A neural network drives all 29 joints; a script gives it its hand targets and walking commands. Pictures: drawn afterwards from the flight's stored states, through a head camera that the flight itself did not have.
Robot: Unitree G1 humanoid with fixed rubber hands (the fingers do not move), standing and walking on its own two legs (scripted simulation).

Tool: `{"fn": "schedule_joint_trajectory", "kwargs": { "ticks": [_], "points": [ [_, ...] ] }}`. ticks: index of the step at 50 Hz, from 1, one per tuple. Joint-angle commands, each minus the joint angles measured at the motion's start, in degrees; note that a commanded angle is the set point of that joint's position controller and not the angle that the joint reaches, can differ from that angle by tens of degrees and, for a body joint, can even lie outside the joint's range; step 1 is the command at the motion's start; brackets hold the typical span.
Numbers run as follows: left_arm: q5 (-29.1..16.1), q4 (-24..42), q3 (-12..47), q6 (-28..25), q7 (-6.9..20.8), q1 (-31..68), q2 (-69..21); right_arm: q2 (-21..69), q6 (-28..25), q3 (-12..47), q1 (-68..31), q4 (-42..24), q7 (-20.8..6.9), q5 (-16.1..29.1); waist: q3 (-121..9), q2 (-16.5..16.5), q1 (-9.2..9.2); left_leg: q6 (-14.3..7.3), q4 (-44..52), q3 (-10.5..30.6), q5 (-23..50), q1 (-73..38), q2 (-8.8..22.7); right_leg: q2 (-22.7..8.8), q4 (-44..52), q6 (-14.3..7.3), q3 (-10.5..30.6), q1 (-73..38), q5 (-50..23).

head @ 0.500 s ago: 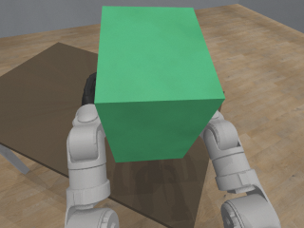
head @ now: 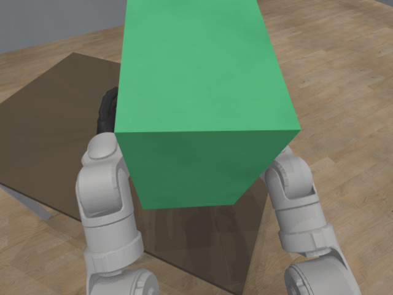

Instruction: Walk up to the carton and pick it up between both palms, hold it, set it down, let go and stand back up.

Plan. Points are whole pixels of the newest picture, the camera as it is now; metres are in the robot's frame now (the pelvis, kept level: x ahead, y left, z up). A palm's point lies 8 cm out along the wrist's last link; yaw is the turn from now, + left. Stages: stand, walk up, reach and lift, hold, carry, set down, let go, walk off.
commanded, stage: hold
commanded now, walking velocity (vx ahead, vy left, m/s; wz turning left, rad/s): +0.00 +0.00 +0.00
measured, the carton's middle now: (191, 119) +0.33 -0.01 +0.21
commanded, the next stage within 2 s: none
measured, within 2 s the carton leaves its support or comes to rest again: neither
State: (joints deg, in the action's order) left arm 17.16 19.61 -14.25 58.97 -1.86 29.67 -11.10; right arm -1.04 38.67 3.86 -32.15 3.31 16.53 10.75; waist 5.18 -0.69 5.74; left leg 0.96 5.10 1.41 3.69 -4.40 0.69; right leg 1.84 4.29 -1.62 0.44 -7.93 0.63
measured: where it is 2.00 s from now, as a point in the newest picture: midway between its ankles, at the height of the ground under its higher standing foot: outside the picture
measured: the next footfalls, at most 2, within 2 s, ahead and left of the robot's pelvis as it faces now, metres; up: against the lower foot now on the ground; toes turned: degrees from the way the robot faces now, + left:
none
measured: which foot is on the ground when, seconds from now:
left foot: down 0.00-1.00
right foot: down 0.00-1.00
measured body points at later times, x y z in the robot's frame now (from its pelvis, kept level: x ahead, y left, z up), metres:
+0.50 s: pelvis -0.02 -0.01 +0.00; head -0.05 -0.01 +0.45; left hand +0.35 +0.13 +0.20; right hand +0.36 -0.13 +0.17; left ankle +0.02 +0.13 -0.76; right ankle -0.03 -0.10 -0.76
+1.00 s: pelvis +0.02 +0.02 +0.00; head +0.02 +0.05 +0.45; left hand +0.38 +0.15 +0.18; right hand +0.39 -0.11 +0.17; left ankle +0.02 +0.13 -0.76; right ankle -0.03 -0.10 -0.76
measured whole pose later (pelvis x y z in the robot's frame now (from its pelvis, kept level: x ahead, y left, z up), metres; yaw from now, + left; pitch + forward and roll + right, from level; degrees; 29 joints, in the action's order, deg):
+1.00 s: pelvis +0.02 +0.02 +0.00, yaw -2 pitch +1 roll +0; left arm 16.6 17.5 -13.2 60.5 -4.0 30.1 -8.6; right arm -0.5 38.1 3.8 -34.2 8.4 16.8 12.6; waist -1.8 3.9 5.7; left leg -0.6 5.0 0.2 1.8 -2.6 -1.1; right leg 0.1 0.8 0.0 2.5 -3.9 3.8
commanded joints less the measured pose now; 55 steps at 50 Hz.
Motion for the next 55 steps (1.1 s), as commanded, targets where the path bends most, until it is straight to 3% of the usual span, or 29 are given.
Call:
{"fn": "schedule_joint_trajectory", "kwargs": {
  "ticks": [1,8,15,20,23,26,28,33,35,38,45,49,55],
  "points": [
    [-9.99,-0.08,24.98,-4.12,12.33,32.64,-19.13,30.27,-5.12,23.53,-42.27,-16.75,-3.99,6.67,-34.37,4.25,-1.71,-4.34,0.00,-0.48,11.74,-8.17,-1.00,-2.31,-8.77,7.43,2.00,-15.54,-29.31],
    [-8.54,-5.59,21.12,-7.49,13.50,37.91,-18.50,31.74,-6.99,22.35,-45.79,-12.18,-3.35,7.08,-28.12,3.56,-4.42,-6.39,1.71,0.10,1.23,-4.61,-0.23,-4.19,-8.28,7.25,3.16,-10.58,-18.09],
    [-9.50,-11.23,21.85,-10.74,10.72,42.78,-19.99,31.42,-9.46,18.47,-49.16,-7.51,-2.80,5.57,-27.58,2.64,-4.29,-6.51,-1.95,1.01,-1.20,-7.02,0.58,-4.37,-7.20,5.13,3.77,0.62,-5.20],
    [-7.22,-17.56,19.28,-12.06,9.55,42.98,-19.50,28.96,-10.41,12.97,-47.16,0.72,-2.96,2.17,-24.20,2.86,-3.70,-6.20,-4.77,0.38,-3.19,-7.60,0.04,-3.79,-5.74,3.62,3.88,8.46,6.68],
    [-6.55,-19.58,18.02,-12.69,8.96,42.72,-19.23,27.90,-11.00,10.86,-46.78,3.90,-3.12,1.05,-24.19,1.34,-3.48,-5.98,-4.19,-0.10,-2.74,-6.84,0.36,-3.02,-6.14,3.69,3.01,8.19,5.67],
    [-7.61,-17.75,19.60,-13.42,8.45,42.91,-20.83,28.96,-11.48,11.51,-47.60,2.48,-3.49,1.47,-28.78,0.61,-2.60,-5.67,-4.02,-0.03,1.29,-8.32,0.66,-2.44,-6.54,3.71,2.78,7.05,0.35],
    [-9.49,-15.31,22.17,-13.74,7.74,42.88,-22.62,29.81,-11.97,13.42,-49.42,-1.31,-3.72,2.58,-33.90,0.37,-2.36,-5.13,-4.35,0.49,5.75,-9.58,0.71,-1.88,-7.12,3.61,2.28,4.83,-4.98],
    [-14.68,-2.49,32.42,-13.73,5.03,43.37,-27.40,34.27,-11.93,22.76,-52.65,-14.61,-4.58,7.36,-52.15,-0.74,-1.07,-3.28,-6.98,1.69,22.06,-17.99,0.44,-0.65,-9.81,3.52,1.93,1.25,-23.15],
    [-16.42,2.12,36.05,-12.78,4.19,42.33,-28.52,35.18,-11.01,25.93,-51.02,-18.05,-4.81,8.52,-54.58,-1.16,-0.75,-2.01,-8.68,2.14,26.80,-19.83,0.31,-0.16,-10.38,3.40,1.25,2.01,-27.30],
    [-16.99,4.87,38.65,-9.96,3.57,39.78,-27.17,34.50,-9.17,27.07,-47.38,-19.44,-5.39,9.37,-53.02,-1.96,-0.39,-0.53,-10.37,1.83,31.72,-20.92,0.54,0.46,-9.92,3.20,0.66,3.55,-26.41],
    [-11.77,2.97,31.27,-0.83,7.46,32.65,-21.49,27.97,-4.75,18.89,-39.52,-12.62,-5.18,7.66,-35.42,-4.03,0.07,2.38,-11.48,-0.27,34.17,-22.94,0.31,0.64,-6.49,3.65,0.87,4.85,-19.87],
    [-11.00,5.47,29.49,2.70,9.78,30.68,-21.13,26.37,-3.82,16.15,-39.91,-14.20,-4.56,7.73,-32.07,-6.15,0.27,3.20,-13.03,-0.67,42.81,-25.99,0.66,0.93,-4.67,3.51,1.13,3.75,-19.80],
    [-11.70,7.92,30.71,3.57,11.09,32.03,-21.39,25.34,-4.19,14.94,-42.80,-18.23,-4.44,6.65,-33.28,-5.87,1.56,3.29,-12.69,-0.92,46.17,-27.43,0.56,0.85,-2.92,3.53,0.83,1.71,-18.81]
  ]
}}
